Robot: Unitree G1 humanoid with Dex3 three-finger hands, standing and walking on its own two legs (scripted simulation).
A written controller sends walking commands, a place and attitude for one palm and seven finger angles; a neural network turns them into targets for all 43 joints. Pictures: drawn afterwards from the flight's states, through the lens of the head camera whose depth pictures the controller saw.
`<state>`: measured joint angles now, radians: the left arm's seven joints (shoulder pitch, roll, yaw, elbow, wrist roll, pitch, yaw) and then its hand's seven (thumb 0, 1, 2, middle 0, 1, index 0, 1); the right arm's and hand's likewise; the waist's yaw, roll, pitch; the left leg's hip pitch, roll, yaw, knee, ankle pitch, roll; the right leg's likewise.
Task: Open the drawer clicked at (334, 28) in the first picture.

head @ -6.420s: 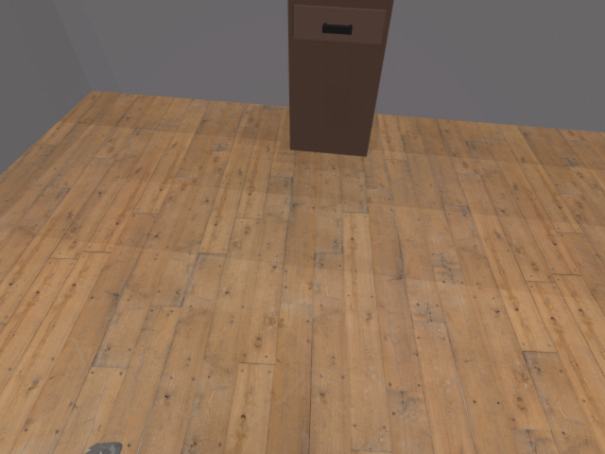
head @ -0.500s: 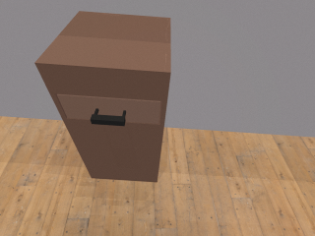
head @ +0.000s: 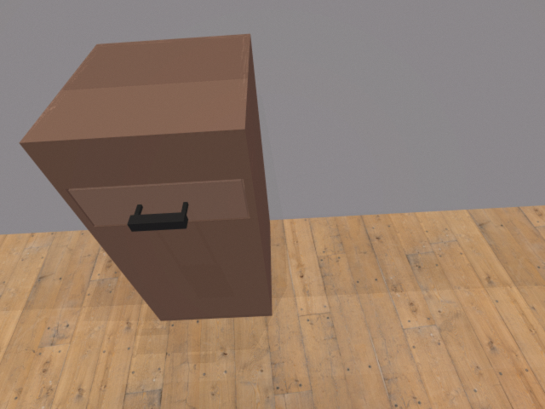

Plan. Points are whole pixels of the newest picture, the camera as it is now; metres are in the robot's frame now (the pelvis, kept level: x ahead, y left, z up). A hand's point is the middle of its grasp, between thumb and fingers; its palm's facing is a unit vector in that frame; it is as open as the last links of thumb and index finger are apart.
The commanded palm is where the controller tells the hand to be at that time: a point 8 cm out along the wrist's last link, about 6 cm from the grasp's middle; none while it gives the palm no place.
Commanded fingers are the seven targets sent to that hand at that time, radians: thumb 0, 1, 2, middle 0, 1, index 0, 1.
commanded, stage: come to a stop and stand still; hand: left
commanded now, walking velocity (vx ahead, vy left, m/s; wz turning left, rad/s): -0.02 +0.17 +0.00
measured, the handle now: (160, 214) +0.52 +0.31 -0.10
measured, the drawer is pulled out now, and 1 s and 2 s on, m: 0.00 0.00 0.00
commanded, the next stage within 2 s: look again from close up in 0.64 s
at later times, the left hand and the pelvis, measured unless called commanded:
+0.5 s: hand out of the picture +0.01 +0.22 -0.18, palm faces +0.04 -0.98 -0.21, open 7.3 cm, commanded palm none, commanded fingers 0.00 0.90 0.90 -0.20 -0.30 -0.20 -0.30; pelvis +0.00 +0.04 +0.00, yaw +0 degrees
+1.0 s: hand out of the picture -0.01 +0.22 -0.18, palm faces +0.00 -0.98 -0.22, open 7.3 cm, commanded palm none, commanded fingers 0.00 0.90 0.90 -0.20 -0.30 -0.20 -0.30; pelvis -0.01 +0.05 -0.01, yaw +0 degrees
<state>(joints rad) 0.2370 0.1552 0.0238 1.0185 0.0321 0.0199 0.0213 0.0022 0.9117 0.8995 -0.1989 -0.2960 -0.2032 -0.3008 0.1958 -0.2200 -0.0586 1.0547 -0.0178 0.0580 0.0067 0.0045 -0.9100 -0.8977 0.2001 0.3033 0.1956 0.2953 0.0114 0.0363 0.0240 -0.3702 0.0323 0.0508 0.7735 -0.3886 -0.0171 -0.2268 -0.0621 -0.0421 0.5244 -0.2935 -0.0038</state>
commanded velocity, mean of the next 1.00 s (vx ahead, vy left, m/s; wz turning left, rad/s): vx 0.00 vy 0.01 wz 0.00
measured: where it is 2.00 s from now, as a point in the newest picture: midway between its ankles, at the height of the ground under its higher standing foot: outside the picture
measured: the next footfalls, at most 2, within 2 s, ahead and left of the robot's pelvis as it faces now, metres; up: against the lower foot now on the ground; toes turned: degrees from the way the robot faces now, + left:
left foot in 0.24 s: +0.00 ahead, +0.15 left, +0.00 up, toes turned +4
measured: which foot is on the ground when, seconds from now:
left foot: up 0.00-0.22, down 0.24-1.00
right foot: down 0.00-1.00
